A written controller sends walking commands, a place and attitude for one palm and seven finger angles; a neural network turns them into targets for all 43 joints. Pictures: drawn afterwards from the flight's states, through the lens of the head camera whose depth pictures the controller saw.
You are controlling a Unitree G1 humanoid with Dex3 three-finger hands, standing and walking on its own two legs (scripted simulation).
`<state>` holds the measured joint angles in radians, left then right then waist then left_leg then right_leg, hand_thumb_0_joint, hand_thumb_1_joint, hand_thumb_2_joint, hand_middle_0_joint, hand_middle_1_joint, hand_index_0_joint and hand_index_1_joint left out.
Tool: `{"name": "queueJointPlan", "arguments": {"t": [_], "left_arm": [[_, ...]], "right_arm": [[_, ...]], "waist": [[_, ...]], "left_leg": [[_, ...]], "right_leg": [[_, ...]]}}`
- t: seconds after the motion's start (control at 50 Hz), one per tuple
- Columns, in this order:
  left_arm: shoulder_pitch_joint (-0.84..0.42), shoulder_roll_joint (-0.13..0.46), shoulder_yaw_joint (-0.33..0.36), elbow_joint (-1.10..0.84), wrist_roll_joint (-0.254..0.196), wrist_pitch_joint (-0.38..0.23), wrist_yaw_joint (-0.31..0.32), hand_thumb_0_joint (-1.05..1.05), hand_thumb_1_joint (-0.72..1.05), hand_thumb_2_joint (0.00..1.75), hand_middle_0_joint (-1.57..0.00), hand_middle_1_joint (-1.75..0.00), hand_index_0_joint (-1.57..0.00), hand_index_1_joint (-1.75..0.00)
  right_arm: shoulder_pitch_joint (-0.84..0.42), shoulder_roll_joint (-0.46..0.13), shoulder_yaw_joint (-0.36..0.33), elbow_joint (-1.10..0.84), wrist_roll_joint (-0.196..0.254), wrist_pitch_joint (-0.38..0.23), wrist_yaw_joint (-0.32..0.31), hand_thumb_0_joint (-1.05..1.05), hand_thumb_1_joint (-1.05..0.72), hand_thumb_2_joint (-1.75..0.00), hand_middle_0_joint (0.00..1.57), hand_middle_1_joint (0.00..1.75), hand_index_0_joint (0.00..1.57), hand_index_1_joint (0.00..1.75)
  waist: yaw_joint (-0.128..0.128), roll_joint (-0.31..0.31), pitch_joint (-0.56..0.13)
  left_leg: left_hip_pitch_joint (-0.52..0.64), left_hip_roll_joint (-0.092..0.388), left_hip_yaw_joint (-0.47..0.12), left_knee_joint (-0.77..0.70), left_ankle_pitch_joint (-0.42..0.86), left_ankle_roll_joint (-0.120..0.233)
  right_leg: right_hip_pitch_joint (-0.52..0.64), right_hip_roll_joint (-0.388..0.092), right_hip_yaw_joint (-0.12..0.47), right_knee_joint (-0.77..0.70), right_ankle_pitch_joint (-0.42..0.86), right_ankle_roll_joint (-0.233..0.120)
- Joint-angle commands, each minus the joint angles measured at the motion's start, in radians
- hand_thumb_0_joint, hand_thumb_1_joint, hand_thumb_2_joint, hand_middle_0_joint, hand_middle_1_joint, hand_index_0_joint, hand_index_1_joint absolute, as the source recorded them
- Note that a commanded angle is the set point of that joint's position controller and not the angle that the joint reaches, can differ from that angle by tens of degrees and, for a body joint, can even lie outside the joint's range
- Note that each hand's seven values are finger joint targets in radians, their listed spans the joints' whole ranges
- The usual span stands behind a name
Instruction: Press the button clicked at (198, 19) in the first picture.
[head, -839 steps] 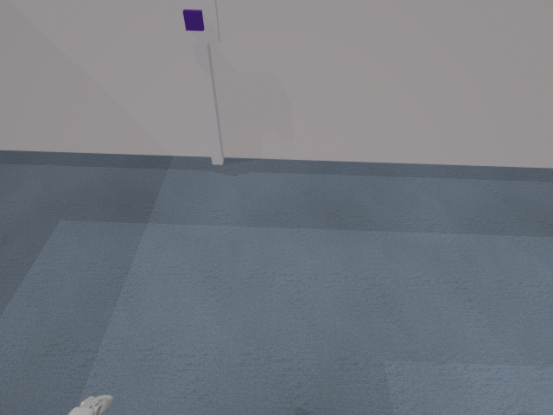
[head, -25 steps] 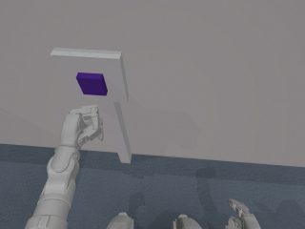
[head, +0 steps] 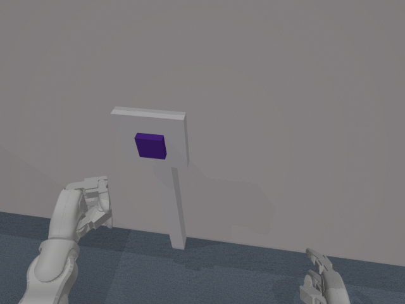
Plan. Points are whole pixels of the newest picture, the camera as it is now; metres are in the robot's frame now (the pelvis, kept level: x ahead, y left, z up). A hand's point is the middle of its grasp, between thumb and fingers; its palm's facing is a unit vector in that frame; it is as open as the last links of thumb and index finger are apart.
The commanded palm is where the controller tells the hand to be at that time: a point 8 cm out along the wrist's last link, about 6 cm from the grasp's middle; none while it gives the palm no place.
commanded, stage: draw the hand back to the body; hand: left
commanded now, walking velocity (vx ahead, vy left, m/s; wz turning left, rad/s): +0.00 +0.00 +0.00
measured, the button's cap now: (151, 145) +0.49 +0.17 +0.02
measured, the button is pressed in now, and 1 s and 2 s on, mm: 0 0 0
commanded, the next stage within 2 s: step back with the hand held close in 0.84 s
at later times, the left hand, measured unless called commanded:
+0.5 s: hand (42, 208) +0.21 +0.25 +0.17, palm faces +0.37 -0.85 -0.37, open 3.1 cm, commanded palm +0.16 +0.29 +0.20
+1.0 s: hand (32, 218) +0.19 +0.23 +0.19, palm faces +0.42 -0.82 -0.38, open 3.1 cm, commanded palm +0.14 +0.28 +0.20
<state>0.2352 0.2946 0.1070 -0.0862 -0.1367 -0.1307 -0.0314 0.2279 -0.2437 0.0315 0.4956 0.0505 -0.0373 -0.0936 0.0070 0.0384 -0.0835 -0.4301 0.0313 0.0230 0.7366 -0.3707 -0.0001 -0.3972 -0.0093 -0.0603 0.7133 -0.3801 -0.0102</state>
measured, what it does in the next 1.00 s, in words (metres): stands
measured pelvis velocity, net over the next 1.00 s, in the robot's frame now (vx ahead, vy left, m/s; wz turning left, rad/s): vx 0.01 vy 0.00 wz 0.00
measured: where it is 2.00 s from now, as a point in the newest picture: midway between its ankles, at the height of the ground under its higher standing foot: outside the picture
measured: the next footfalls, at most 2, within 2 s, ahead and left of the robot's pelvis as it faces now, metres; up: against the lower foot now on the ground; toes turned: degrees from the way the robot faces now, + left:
none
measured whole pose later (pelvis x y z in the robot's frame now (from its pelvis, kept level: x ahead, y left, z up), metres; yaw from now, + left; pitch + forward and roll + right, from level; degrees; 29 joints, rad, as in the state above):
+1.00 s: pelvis +0.01 +0.00 +0.03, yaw +0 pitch -5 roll -1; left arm 0.52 0.32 0.28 -0.48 -0.06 -0.08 0.11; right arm 0.21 -0.22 0.03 0.61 0.00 -0.11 -0.09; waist 0.06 0.07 0.00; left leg -0.10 0.03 0.03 0.44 -0.25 0.00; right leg -0.07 0.00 -0.06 0.40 -0.25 -0.01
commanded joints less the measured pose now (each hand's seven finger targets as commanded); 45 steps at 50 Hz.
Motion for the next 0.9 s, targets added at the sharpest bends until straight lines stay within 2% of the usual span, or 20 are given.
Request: {"name": "queueJointPlan", "arguments": {"t": [0.0,0.04,0.06,0.1,0.16,0.28,0.3,0.32,0.4,0.44,0.46,0.52,0.54,0.6,0.64,0.68,0.7,0.72,0.78,0.88], "left_arm": [[-0.057,0.13,0.07,-0.279,0.045,0.002,0.106,0.0,0.9,0.9,-1.3,-1.5,-1.3,-1.5],[-0.065,0.127,0.07,-0.347,0.058,0.012,0.125,0.0,0.9,0.9,-1.3,-1.5,-1.3,-1.5],[-0.053,0.127,0.074,-0.357,0.061,0.02,0.133,0.0,0.9,0.9,-1.3,-1.5,-1.3,-1.5],[-0.042,0.16,0.11,-0.388,0.066,0.029,0.144,0.0,0.9,0.9,-1.3,-1.5,-1.3,-1.5],[-0.009,0.151,0.125,-0.445,0.072,0.037,0.156,0.0,0.9,0.9,-1.3,-1.5,-1.3,-1.5],[0.121,0.142,0.155,-0.523,0.078,0.045,0.158,0.0,0.9,0.9,-1.3,-1.5,-1.3,-1.5],[0.15,0.147,0.169,-0.512,0.078,0.048,0.156,0.0,0.9,0.9,-1.3,-1.5,-1.3,-1.5],[0.149,0.14,0.169,-0.523,0.075,0.048,0.154,0.0,0.9,0.9,-1.3,-1.5,-1.3,-1.5],[0.199,0.181,0.24,-0.553,0.077,0.041,0.155,0.0,0.9,0.9,-1.3,-1.5,-1.3,-1.5],[0.202,0.193,0.268,-0.586,0.072,0.034,0.156,0.0,0.9,0.9,-1.3,-1.5,-1.3,-1.5],[0.195,0.199,0.278,-0.617,0.074,0.028,0.157,0.0,0.9,0.9,-1.3,-1.5,-1.3,-1.5],[0.227,0.213,0.309,-0.642,0.068,0.02,0.159,0.0,0.9,0.9,-1.3,-1.5,-1.3,-1.5],[0.229,0.217,0.317,-0.665,0.07,0.014,0.16,0.0,0.9,0.9,-1.3,-1.5,-1.3,-1.5],[0.247,0.152,0.26,-0.595,0.075,0.024,0.153,0.0,0.9,0.9,-1.3,-1.5,-1.3,-1.5],[0.223,0.148,0.253,-0.574,0.075,0.027,0.154,0.0,0.9,0.9,-1.3,-1.5,-1.3,-1.5],[0.214,0.166,0.27,-0.576,0.077,0.02,0.158,0.0,0.9,0.9,-1.3,-1.5,-1.3,-1.5],[0.221,0.175,0.278,-0.568,0.076,0.02,0.158,0.0,0.9,0.9,-1.3,-1.5,-1.3,-1.5],[0.201,0.179,0.278,-0.601,0.077,0.012,0.159,0.0,0.9,0.9,-1.3,-1.5,-1.3,-1.5],[0.206,0.202,0.299,-0.635,0.078,-0.001,0.166,0.0,0.9,0.9,-1.3,-1.5,-1.3,-1.5],[0.214,0.19,0.29,-0.624,0.075,-0.006,0.166,0.0,0.9,0.9,-1.3,-1.5,-1.3,-1.5]], "right_arm": [[-0.107,-0.1,-0.026,-0.133,-0.02,-0.052,-0.018,0.0,-0.9,-0.9,0.2,0.3,0.2,0.3],[-0.117,-0.093,-0.02,-0.133,-0.024,-0.054,-0.022,0.0,-0.9,-0.9,0.2,0.3,0.2,0.3],[-0.119,-0.09,-0.016,-0.126,-0.027,-0.057,-0.022,0.0,-0.9,-0.9,0.2,0.3,0.2,0.3],[-0.131,-0.093,-0.014,-0.112,-0.033,-0.064,-0.024,0.0,-0.9,-0.9,0.2,0.3,0.2,0.3],[-0.143,-0.08,-0.009,-0.103,-0.037,-0.073,-0.023,0.0,-0.9,-0.9,0.2,0.3,0.2,0.3],[-0.143,-0.079,-0.011,-0.082,-0.047,-0.097,-0.001,0.0,-0.9,-0.9,0.2,0.3,0.2,0.3],[-0.146,-0.083,-0.014,-0.077,-0.05,-0.101,0.003,0.0,-0.9,-0.9,0.2,0.3,0.2,0.3],[-0.146,-0.082,-0.014,-0.079,-0.049,-0.097,0.005,0.0,-0.9,-0.9,0.2,0.3,0.2,0.3],[-0.155,-0.081,-0.022,-0.075,-0.052,-0.099,0.008,0.0,-0.9,-0.9,0.2,0.3,0.2,0.3],[-0.156,-0.074,-0.022,-0.079,-0.051,-0.097,0.008,0.0,-0.9,-0.9,0.2,0.3,0.2,0.3],[-0.157,-0.075,-0.024,-0.078,-0.05,-0.098,0.008,0.0,-0.9,-0.9,0.2,0.3,0.2,0.3],[-0.161,-0.071,-0.024,-0.077,-0.049,-0.108,0.005,0.0,-0.9,-0.9,0.2,0.3,0.2,0.3],[-0.161,-0.07,-0.025,-0.076,-0.048,-0.112,0.006,0.0,-0.9,-0.9,0.2,0.3,0.2,0.3],[-0.154,-0.079,-0.032,-0.06,-0.048,-0.116,0.011,0.0,-0.9,-0.9,0.2,0.3,0.2,0.3],[-0.151,-0.083,-0.034,-0.057,-0.049,-0.109,0.009,0.0,-0.9,-0.9,0.2,0.3,0.2,0.3],[-0.152,-0.085,-0.039,-0.06,-0.051,-0.108,0.004,0.0,-0.9,-0.9,0.2,0.3,0.2,0.3],[-0.157,-0.085,-0.039,-0.056,-0.051,-0.109,0.002,0.0,-0.9,-0.9,0.2,0.3,0.2,0.3],[-0.158,-0.082,-0.038,-0.061,-0.051,-0.11,0.001,0.0,-0.9,-0.9,0.2,0.3,0.2,0.3],[-0.167,-0.075,-0.035,-0.061,-0.054,-0.123,-0.002,0.0,-0.9,-0.9,0.2,0.3,0.2,0.3],[-0.17,-0.069,-0.034,-0.051,-0.052,-0.136,-0.005,0.0,-0.9,-0.9,0.2,0.3,0.2,0.3]], "waist": [[0.007,-0.051,-0.053],[0.01,-0.014,-0.075],[0.011,0.0,-0.06],[0.019,-0.02,-0.047],[0.026,0.024,-0.037],[0.042,0.046,-0.023],[0.045,0.004,-0.009],[0.042,-0.009,0.004],[0.056,-0.014,0.007],[0.06,-0.001,0.009],[0.06,0.025,-0.014],[0.063,0.026,0.01],[0.065,0.051,0.004],[0.051,0.022,0.061],[0.046,-0.001,0.09],[0.052,-0.034,0.073],[0.055,-0.028,0.077],[0.055,-0.006,0.043],[0.066,0.033,0.02],[0.059,0.03,0.065]], "left_leg": [[0.148,-0.018,-0.02,-0.193,0.17,0.035],[0.203,-0.017,-0.023,-0.222,0.212,0.033],[0.217,-0.017,-0.025,-0.238,0.22,0.032],[0.237,-0.015,-0.022,-0.26,0.241,0.034],[0.279,-0.015,-0.024,-0.29,0.285,0.028],[0.328,-0.006,-0.029,-0.321,0.434,0.02],[0.322,-0.005,-0.026,-0.325,0.425,0.02],[0.32,-0.004,-0.027,-0.332,0.418,0.019],[0.329,-0.006,-0.02,-0.34,0.423,0.019],[0.325,-0.008,-0.019,-0.342,0.423,0.018],[0.337,-0.009,-0.018,-0.341,0.424,0.016],[0.334,-0.011,-0.016,-0.341,0.411,0.017],[0.336,-0.01,-0.016,-0.34,0.417,0.015],[0.333,-0.006,-0.015,-0.349,0.405,0.016],[0.321,-0.007,-0.016,-0.358,0.354,0.019],[0.325,-0.01,-0.014,-0.363,0.324,0.024],[0.328,-0.01,-0.011,-0.364,0.31,0.024],[0.337,-0.013,-0.015,-0.366,0.31,0.025],[0.339,-0.02,-0.011,-0.359,0.321,0.025],[0.337,-0.02,-0.006,-0.362,0.287,0.023]], "right_leg": [[0.099,0.002,0.031,-0.214,0.192,-0.006],[0.143,-0.002,0.025,-0.223,0.226,-0.009],[0.157,-0.003,0.022,-0.234,0.235,-0.009],[0.186,-0.001,0.022,-0.264,0.252,-0.009],[0.221,-0.003,0.015,-0.279,0.282,-0.011],[0.283,0.0,0.007,-0.3,0.375,-0.01],[0.284,0.006,0.005,-0.312,0.377,-0.008],[0.29,0.003,0.004,-0.312,0.373,-0.007],[0.306,0.009,0.007,-0.327,0.389,-0.007],[0.316,0.005,0.009,-0.324,0.396,-0.007],[0.323,0.006,0.01,-0.324,0.392,-0.007],[0.319,0.007,0.012,-0.334,0.393,-0.007],[0.32,0.007,0.012,-0.333,0.393,-0.008],[0.282,0.011,0.009,-0.352,0.372,-0.004],[0.268,0.01,0.008,-0.356,0.332,-0.001],[0.276,0.01,0.011,-0.361,0.31,-0.001],[0.273,0.011,0.014,-0.37,0.298,-0.001],[0.291,0.006,0.017,-0.36,0.298,-0.003],[0.309,0.004,0.022,-0.359,0.32,-0.005],[0.28,0.006,0.027,-0.385,0.289,-0.003]]}}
